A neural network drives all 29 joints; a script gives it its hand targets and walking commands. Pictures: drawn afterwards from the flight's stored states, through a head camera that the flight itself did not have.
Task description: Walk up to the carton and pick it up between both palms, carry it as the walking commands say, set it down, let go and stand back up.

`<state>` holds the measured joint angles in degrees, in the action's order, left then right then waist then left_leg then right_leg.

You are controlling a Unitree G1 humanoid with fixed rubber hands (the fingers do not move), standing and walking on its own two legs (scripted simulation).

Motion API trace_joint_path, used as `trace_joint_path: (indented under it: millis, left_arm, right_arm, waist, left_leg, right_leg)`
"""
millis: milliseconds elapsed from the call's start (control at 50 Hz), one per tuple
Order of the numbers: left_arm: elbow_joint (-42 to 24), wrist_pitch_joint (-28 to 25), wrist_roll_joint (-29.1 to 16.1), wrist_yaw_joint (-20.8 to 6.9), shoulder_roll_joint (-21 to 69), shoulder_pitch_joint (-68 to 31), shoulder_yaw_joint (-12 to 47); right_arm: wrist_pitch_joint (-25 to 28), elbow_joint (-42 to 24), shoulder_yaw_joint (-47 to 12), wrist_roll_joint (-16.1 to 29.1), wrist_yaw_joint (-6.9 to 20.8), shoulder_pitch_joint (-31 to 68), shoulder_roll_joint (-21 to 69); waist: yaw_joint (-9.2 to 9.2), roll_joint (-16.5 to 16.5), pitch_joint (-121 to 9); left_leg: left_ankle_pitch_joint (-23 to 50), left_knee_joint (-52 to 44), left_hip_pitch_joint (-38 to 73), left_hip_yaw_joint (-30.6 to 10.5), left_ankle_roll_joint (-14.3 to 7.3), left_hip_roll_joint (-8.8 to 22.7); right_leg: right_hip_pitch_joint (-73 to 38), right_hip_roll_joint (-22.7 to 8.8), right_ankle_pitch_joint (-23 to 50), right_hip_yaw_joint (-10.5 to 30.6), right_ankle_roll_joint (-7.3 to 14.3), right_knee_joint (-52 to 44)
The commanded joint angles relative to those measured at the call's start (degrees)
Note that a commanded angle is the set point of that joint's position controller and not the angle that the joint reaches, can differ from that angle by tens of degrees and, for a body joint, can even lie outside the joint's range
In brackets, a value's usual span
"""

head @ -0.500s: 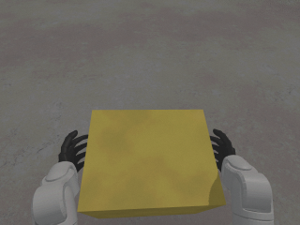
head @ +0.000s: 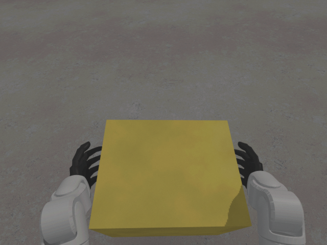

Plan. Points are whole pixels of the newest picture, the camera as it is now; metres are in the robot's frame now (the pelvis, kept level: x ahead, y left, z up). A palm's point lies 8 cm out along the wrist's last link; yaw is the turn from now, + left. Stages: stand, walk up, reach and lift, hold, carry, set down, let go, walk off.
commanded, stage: carry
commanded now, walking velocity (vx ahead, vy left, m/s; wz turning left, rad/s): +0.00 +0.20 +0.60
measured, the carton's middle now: (166, 182) +0.28 -0.01 +0.01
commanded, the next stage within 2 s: none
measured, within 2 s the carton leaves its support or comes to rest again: neither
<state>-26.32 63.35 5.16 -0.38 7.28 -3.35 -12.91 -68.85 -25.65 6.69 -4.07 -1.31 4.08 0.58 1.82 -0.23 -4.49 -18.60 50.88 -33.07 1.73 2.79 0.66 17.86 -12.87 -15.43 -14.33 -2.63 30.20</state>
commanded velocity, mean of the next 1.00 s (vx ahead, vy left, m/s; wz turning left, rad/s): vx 0.00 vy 0.15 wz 0.46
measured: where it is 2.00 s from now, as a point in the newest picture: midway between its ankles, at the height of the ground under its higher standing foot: outside the picture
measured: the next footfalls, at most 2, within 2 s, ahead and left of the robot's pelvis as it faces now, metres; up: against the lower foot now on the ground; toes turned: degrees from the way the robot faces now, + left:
left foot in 0.12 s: +0.09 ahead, +0.21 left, +0.00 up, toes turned +12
right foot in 0.48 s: +0.07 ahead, +0.08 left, +0.00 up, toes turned +5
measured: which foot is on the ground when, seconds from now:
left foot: up 0.00-0.10, down 0.12-0.48, up 0.50-0.80, down 0.82-1.00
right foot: down 0.00-0.12, up 0.14-0.46, down 0.48-0.82, up 0.84-1.00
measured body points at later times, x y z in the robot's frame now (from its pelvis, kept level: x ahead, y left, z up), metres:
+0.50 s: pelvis +0.00 +0.16 -0.01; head +0.03 +0.14 +0.44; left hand +0.22 +0.40 +0.08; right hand +0.30 +0.05 +0.04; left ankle +0.05 +0.21 -0.73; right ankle +0.03 +0.08 -0.74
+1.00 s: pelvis -0.06 +0.31 -0.01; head -0.04 +0.36 +0.44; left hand +0.06 +0.62 +0.04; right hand +0.25 +0.31 +0.05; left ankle -0.06 +0.40 -0.74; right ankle -0.01 +0.18 -0.65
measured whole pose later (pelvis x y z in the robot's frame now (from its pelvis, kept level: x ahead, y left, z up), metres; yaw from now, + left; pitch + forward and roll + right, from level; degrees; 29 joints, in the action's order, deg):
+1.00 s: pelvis -0.06 +0.31 -0.01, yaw +32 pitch +4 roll +0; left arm -24.1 63.2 4.3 -0.8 6.4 -5.1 -14.2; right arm -66.9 -25.2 7.7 -7.5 -1.1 2.6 4.9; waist -1.8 -2.6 1.1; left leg -11.9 31.5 -23.4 5.2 -4.5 -1.7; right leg 33.6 -9.4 -27.7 -6.1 -6.2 69.4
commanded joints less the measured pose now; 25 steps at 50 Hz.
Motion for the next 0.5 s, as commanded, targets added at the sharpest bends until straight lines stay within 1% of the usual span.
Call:
trace_joint_path:
  millis: [0, 20, 40, 60, 80, 100, 120, 140, 160, 180, 200, 220, 240, 260, 280, 300, 320, 340, 360, 380, 400, 420, 440, 460, 480]
  left_arm:
    - [-1.87, 3.55, -21.07, -11.82, 39.30, -21.28, 45.94]
    - [-0.43, 3.98, -19.26, -11.87, 37.95, -19.05, 44.68]
    - [0.03, 4.11, -19.44, -11.92, 38.80, -17.37, 44.90]
    - [-0.63, 3.92, -19.76, -11.93, 39.05, -17.56, 45.44]
    - [-3.12, 3.70, -19.97, -12.07, 39.73, -20.57, 46.84]
    - [-4.08, 3.78, -21.28, -12.43, 40.37, -25.48, 48.00]
    - [-3.73, 3.96, -20.82, -12.89, 39.65, -24.00, 47.41]
    - [-2.12, 4.72, -21.75, -13.53, 39.04, -25.62, 48.13]
    - [-1.23, 4.04, -22.34, -13.70, 41.58, -26.04, 49.28]
    - [0.14, 3.84, -23.11, -13.79, 44.54, -25.67, 49.58]
    - [0.76, 3.28, -23.05, -13.69, 45.19, -25.16, 49.47]
    - [0.99, 2.79, -23.09, -13.57, 45.60, -23.67, 48.97]
    - [-0.56, 2.37, -23.82, -13.63, 47.12, -26.39, 49.67]
    - [-1.99, 2.12, -24.72, -13.80, 46.62, -25.63, 50.85]
    - [-1.91, 2.21, -25.51, -13.57, 47.96, -28.39, 51.15]
    - [-3.57, 1.74, -25.11, -13.37, 46.53, -25.25, 51.42]
    - [-4.54, 1.88, -24.77, -12.96, 44.67, -25.25, 51.00]
    - [-2.46, 1.96, -23.51, -12.56, 42.36, -20.08, 49.88]
    - [-1.38, 2.22, -23.31, -12.70, 44.26, -20.22, 50.79]
    - [-1.78, 2.60, -22.51, -12.62, 43.73, -20.60, 50.10]
    - [-0.66, 2.71, -22.20, -12.42, 42.50, -21.09, 48.69]
    - [-1.00, 2.65, -21.15, -12.35, 41.38, -19.95, 47.75]
    - [1.95, 3.40, -21.15, -12.62, 41.99, -17.67, 47.09]
    - [-1.02, 2.92, -20.34, -12.50, 40.91, -17.17, 46.44]
    - [0.27, 3.29, -20.39, -12.63, 40.09, -19.32, 45.07]
  right_arm:
    - [1.78, -5.96, -41.84, 21.68, 12.78, 28.84, 46.80]
    - [1.18, -4.97, -42.83, 21.59, 12.84, 28.23, 47.01]
    - [1.13, -5.97, -42.37, 22.00, 12.82, 28.08, 46.00]
    - [1.02, -4.77, -42.27, 21.63, 12.90, 26.09, 47.30]
    - [1.46, -4.42, -41.89, 21.19, 13.27, 25.08, 48.12]
    - [1.44, -3.82, -41.21, 20.32, 13.26, 26.87, 50.57]
    - [2.00, -4.70, -40.40, 19.94, 13.32, 25.70, 48.55]
    - [2.34, -2.13, -38.78, 18.74, 13.00, 25.29, 47.45]
    - [2.99, -5.00, -39.41, 19.49, 12.83, 24.91, 46.67]
    - [3.45, -7.42, -40.10, 19.38, 12.72, 26.73, 48.29]
    - [3.61, -9.33, -39.77, 18.75, 12.72, 26.89, 49.06]
    - [3.58, -9.80, -40.55, 18.60, 12.91, 26.85, 48.69]
    - [3.59, -8.52, -40.48, 18.64, 13.13, 26.21, 49.96]
    - [4.16, -10.48, -40.93, 18.10, 13.09, 25.50, 48.43]
    - [4.17, -10.57, -40.22, 18.59, 13.05, 27.57, 50.01]
    - [4.08, -11.28, -41.21, 18.84, 12.87, 27.26, 48.36]
    - [4.22, -11.27, -40.85, 18.43, 12.62, 25.62, 48.44]
    - [3.81, -10.72, -42.17, 19.07, 12.48, 24.03, 47.58]
    - [3.68, -12.69, -41.47, 19.38, 12.63, 27.05, 46.40]
    - [3.03, -11.33, -41.93, 19.06, 13.01, 26.56, 46.82]
    - [2.21, -9.37, -42.41, 19.46, 13.05, 26.53, 47.03]
    - [2.15, -9.20, -42.75, 20.04, 13.43, 25.10, 46.20]
    - [1.87, -8.79, -43.49, 20.24, 13.08, 25.33, 45.87]
    - [1.73, -10.05, -43.85, 20.46, 13.28, 24.40, 44.66]
    - [0.71, -8.33, -44.31, 21.85, 13.21, 26.22, 46.20]
  waist:
    - [-2.49, -14.56, -10.15]
    - [-3.16, -18.60, -10.91]
    - [-2.86, -21.17, -11.86]
    - [-1.93, -19.41, -13.52]
    - [-0.97, -12.12, -15.60]
    - [-0.94, -5.13, -13.55]
    - [-0.53, 5.10, -13.72]
    - [0.05, 24.69, -11.95]
    - [-0.11, 19.38, -14.74]
    - [-0.44, 14.74, -15.03]
    - [-0.49, 11.64, -15.16]
    - [-0.80, 5.20, -15.24]
    - [-0.74, 4.39, -18.08]
    - [-0.84, 5.84, -18.30]
    - [-0.87, 6.43, -16.67]
    - [-1.02, 6.63, -16.59]
    - [-0.93, 7.53, -15.20]
    - [-1.02, 4.46, -15.54]
    - [-1.05, 8.08, -15.84]
    - [-1.36, 11.41, -15.46]
    - [-1.68, 6.77, -15.19]
    - [-1.34, 8.44, -17.14]
    - [-2.05, 5.27, -15.65]
    - [-2.43, -1.03, -15.44]
    - [-2.22, -22.60, -14.09]
  left_leg:
    - [-0.89, -12.58, 2.97, 7.39, 0.32, -1.02]
    - [0.33, -13.68, 5.40, 10.33, 0.25, -2.47]
    - [1.91, -15.45, 7.19, 10.60, 0.05, -2.04]
    - [5.07, -21.76, 11.78, 11.06, -0.79, -2.31]
    - [10.26, -29.88, 19.95, 9.16, -1.25, -1.75]
    - [12.64, -28.91, 26.69, 10.60, -0.16, -2.65]
    - [20.03, -31.55, 31.55, -5.37, -3.68, 7.75]
    - [28.67, -30.96, 31.96, -20.90, -11.89, 18.14]
    - [32.29, -27.25, 34.83, -16.83, -13.12, 15.97]
    - [36.97, -24.88, 34.83, -14.28, -13.11, 14.26]
    - [34.27, -24.29, 30.67, -11.57, -13.00, 12.67]
    - [36.49, -24.85, 31.33, -12.14, -12.58, 12.15]
    - [34.60, -25.11, 32.24, -11.59, -13.20, 10.93]
    - [29.08, -26.24, 28.87, -9.05, -13.42, 10.18]
    - [21.33, -29.09, 26.63, -11.58, -12.68, 9.71]
    - [17.65, -30.48, 25.79, -12.86, -13.66, 10.29]
    - [15.11, -32.29, 22.66, -14.79, -14.52, 10.74]
    - [15.81, -32.58, 20.41, -16.21, -14.18, 10.95]
    - [16.74, -32.81, 22.08, -17.20, -13.04, 9.69]
    - [15.45, -33.62, 18.22, -17.31, -12.54, 9.61]
    - [16.85, -33.31, 16.23, -15.30, -12.07, 9.16]
    - [16.83, -32.88, 16.55, -14.49, -9.84, 6.86]
    - [15.53, -30.11, 10.55, -13.13, -6.58, 3.75]
    - [7.02, -27.07, 2.12, -9.78, -0.57, -0.01]
    - [-7.20, -2.24, -3.99, -4.35, 0.20, -5.73]
  right_leg:
    - [-11.80, -9.98, 32.77, 1.16, 2.75, -3.33]
    - [-11.63, -10.73, 33.35, 1.78, 2.60, -2.72]
    - [-12.14, -11.42, 31.96, 0.68, 0.99, -2.22]
    - [-11.75, -11.20, 28.37, 1.08, -0.42, 0.56]
    - [-9.43, -8.63, 22.88, -0.98, -2.47, 8.83]
    - [-0.98, -7.65, 14.95, -1.80, -3.91, 14.11]
    - [11.63, -1.80, -15.17, -1.53, -6.22, 20.84]
    - [20.80, 0.98, -28.92, 1.21, -7.42, 30.59]
    - [21.47, -0.29, -28.31, 7.11, -6.71, 36.75]
    - [22.95, 0.59, -25.69, 7.87, -5.79, 37.59]
    - [20.48, -0.08, -21.17, 9.83, -5.66, 39.59]
    - [21.03, 1.06, -17.61, 9.62, -4.51, 40.09]
    - [19.75, 2.22, -15.07, 9.19, -3.89, 38.94]
    - [17.01, 2.80, -13.35, 8.40, -3.62, 35.23]
    - [16.26, 3.73, -12.23, 7.62, -3.07, 34.06]
    - [15.29, 4.49, -12.39, 7.77, -2.82, 29.99]
    - [13.03, 5.50, -12.51, 7.21, -2.14, 25.85]
    - [8.89, 6.31, -11.35, 7.70, -1.04, 22.83]
    - [8.30, 7.57, -10.93, 8.76, -0.39, 19.61]
    - [3.93, 7.59, -8.87, 8.48, 0.65, 16.86]
    - [-0.58, 8.25, -5.75, 6.61, 0.54, 11.31]
    - [-4.12, 8.88, -4.44, 5.01, 0.97, 4.99]
    - [-12.03, 6.10, -0.48, 6.07, 1.22, -3.27]
    - [-20.44, -1.90, -1.27, 12.55, 2.69, -12.42]
    - [-18.89, -20.63, 6.50, 30.46, 9.03, -13.50]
